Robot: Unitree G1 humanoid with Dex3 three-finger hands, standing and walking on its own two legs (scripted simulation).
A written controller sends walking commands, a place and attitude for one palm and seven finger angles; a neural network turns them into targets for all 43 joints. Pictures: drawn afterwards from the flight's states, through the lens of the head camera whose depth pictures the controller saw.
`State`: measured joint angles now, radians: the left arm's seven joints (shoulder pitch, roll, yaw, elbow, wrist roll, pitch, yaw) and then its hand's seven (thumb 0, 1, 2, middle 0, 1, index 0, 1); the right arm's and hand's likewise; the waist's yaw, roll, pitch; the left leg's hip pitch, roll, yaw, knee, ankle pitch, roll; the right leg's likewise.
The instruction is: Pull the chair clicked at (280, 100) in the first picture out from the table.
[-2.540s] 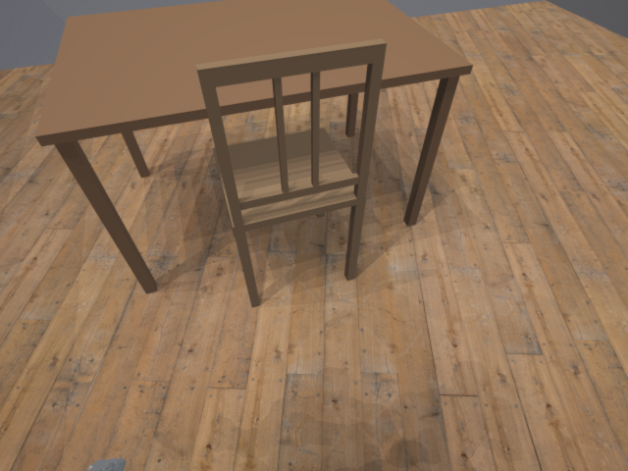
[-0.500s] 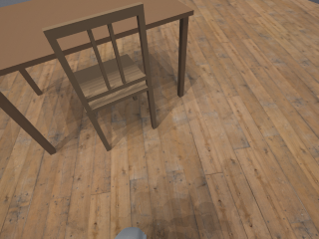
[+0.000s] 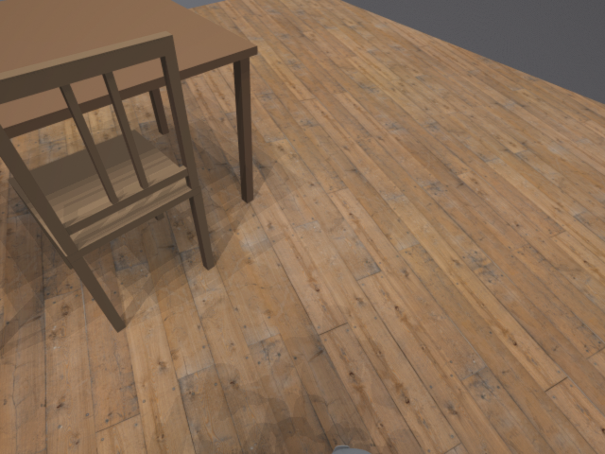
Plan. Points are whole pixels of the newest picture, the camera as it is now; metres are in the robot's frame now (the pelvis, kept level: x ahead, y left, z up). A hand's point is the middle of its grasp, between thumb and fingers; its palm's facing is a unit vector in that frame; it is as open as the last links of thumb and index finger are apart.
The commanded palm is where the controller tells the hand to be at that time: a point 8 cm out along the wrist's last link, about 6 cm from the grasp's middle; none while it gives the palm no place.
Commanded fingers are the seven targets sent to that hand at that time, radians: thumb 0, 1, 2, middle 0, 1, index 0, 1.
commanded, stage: walk to a spot facing it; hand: left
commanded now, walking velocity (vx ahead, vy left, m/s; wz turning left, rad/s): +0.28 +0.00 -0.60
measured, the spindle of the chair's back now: (92, 150) +0.71 +0.55 -0.08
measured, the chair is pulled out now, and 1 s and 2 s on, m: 0.00 0.00 0.00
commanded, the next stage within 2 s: turn to face it in 1.14 s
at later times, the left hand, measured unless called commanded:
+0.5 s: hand (293, 361) +0.31 +0.03 -0.17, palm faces -0.38 -0.91 -0.18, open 7.4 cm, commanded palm none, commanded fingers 0.00 0.90 0.90 -0.20 -0.30 -0.20 -0.30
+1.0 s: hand (290, 314) +0.40 +0.05 -0.18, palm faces -0.41 -0.90 -0.13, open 7.4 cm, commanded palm none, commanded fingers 0.00 0.90 0.90 -0.20 -0.30 -0.20 -0.30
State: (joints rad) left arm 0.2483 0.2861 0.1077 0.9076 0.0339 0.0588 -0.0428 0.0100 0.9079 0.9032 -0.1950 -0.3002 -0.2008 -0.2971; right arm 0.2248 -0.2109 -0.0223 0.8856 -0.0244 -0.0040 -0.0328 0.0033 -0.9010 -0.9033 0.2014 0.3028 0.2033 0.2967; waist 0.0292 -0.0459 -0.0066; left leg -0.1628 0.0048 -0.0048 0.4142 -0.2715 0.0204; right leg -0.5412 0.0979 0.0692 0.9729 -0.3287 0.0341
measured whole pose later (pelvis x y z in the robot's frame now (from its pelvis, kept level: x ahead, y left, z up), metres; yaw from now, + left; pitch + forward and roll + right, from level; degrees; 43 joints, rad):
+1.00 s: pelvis +0.32 -0.11 +0.00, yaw -30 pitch -1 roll -1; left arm 0.32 0.19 0.09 1.06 0.04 0.01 -0.03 0.01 0.91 0.90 -0.19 -0.30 -0.20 -0.30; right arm 0.30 -0.14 -0.05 1.01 -0.03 -0.09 -0.03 -0.01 -0.94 -0.90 0.20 0.30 0.20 0.30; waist 0.03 -0.05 0.01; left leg -0.13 0.05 0.26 0.38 -0.25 0.05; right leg -0.54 -0.08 -0.04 1.14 -0.21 0.01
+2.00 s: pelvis +0.51 -0.24 +0.00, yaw -17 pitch +1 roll -2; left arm 0.20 0.27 0.10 0.97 0.02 0.05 0.01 0.01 0.91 0.90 -0.19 -0.30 -0.20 -0.30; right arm 0.22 -0.19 -0.05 0.94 -0.02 0.01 -0.01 0.00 -0.90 -0.90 0.20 0.30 0.20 0.30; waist 0.00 -0.02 0.06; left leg -0.30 0.00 0.07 0.48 -0.20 0.07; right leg -0.49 -0.09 -0.03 1.09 -0.36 0.10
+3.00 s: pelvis +0.48 -0.26 -0.01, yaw +19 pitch +1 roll -1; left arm 0.13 0.26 0.07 0.88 0.01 0.05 0.01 0.01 0.91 0.90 -0.19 -0.30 -0.20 -0.30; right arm 0.19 -0.22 -0.06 0.91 -0.03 0.05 0.01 0.00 -0.90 -0.90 0.20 0.30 0.21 0.30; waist -0.02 0.01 0.08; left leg -0.28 -0.06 -0.10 0.48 -0.21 0.03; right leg -0.40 -0.05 -0.01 0.86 -0.42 0.10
